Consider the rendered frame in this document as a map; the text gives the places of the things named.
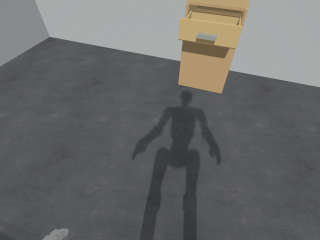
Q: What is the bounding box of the handle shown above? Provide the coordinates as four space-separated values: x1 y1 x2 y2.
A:
196 31 217 41

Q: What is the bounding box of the drawer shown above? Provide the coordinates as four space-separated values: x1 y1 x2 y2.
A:
178 10 243 49

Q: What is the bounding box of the cabinet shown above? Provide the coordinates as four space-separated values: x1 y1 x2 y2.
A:
178 0 249 94

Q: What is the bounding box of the left robot hand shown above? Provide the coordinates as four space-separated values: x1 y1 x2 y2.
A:
43 228 69 240

